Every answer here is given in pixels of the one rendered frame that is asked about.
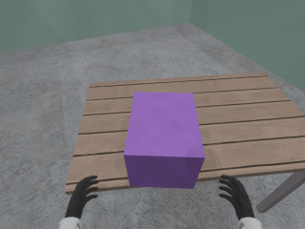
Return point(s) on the carton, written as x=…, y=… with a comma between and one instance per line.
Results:
x=163, y=146

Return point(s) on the table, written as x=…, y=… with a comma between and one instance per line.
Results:
x=248, y=128

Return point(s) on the left robot hand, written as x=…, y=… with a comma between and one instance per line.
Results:
x=79, y=197

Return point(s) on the left robot forearm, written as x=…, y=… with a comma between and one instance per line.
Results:
x=70, y=223

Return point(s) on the right robot hand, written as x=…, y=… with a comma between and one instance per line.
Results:
x=239, y=197

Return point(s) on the right robot forearm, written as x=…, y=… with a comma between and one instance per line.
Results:
x=249, y=223

